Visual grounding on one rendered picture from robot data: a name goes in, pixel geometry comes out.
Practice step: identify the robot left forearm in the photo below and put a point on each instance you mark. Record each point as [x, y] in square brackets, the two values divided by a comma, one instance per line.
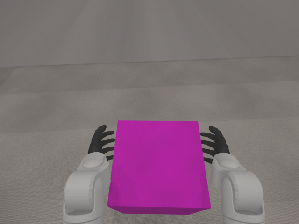
[84, 191]

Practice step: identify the robot right hand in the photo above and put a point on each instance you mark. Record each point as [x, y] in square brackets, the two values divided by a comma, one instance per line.
[219, 146]

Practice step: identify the robot right forearm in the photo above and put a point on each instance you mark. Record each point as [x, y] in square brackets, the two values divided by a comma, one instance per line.
[241, 191]

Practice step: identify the carton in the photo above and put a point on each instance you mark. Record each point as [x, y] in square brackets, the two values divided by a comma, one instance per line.
[158, 168]

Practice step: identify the robot left hand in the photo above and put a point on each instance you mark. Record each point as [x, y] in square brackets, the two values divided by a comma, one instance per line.
[96, 144]

